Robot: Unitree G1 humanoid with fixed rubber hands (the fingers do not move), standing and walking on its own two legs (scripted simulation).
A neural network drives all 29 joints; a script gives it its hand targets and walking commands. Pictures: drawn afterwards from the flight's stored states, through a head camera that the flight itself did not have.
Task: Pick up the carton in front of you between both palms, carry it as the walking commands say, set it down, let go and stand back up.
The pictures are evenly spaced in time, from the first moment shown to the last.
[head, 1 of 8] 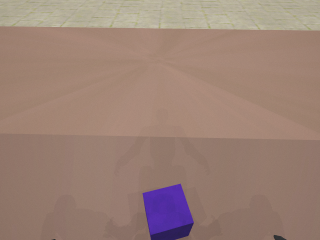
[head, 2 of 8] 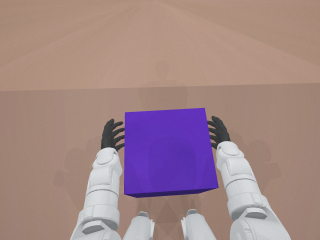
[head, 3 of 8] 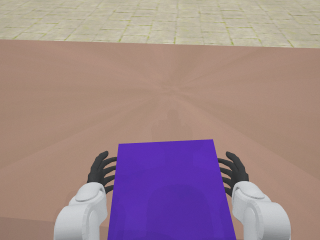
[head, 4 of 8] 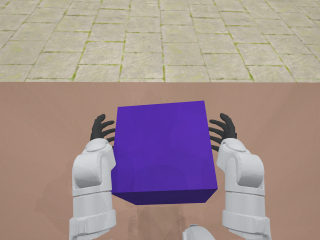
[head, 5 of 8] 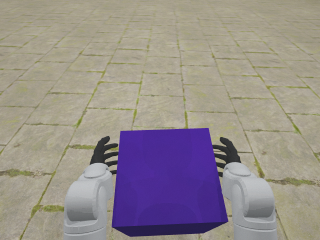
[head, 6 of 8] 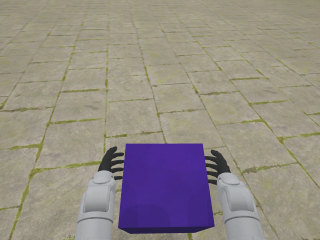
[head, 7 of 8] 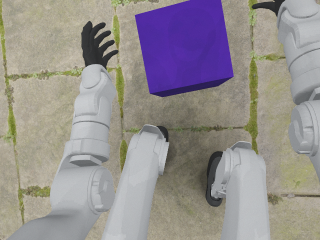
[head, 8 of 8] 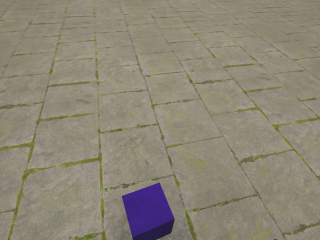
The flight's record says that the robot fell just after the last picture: no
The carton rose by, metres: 0.67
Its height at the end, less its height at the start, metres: -0.31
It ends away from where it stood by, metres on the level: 5.95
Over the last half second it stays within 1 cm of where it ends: yes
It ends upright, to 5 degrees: yes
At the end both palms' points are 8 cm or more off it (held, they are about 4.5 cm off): yes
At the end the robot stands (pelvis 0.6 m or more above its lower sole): yes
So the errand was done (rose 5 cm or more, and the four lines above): yes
